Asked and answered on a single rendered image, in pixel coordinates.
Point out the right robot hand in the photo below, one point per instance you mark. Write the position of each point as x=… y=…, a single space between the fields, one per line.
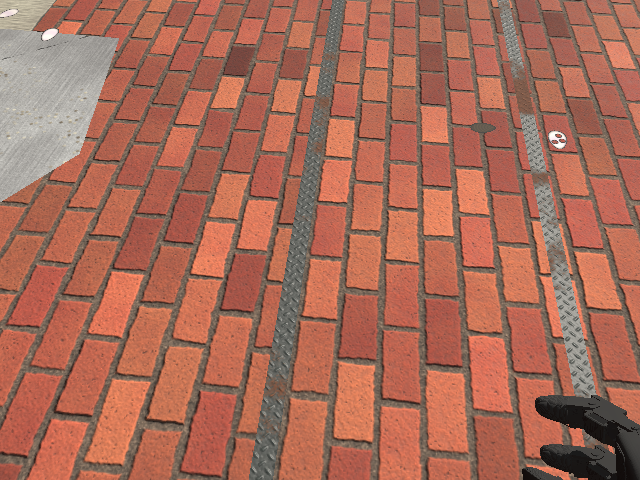
x=603 y=421

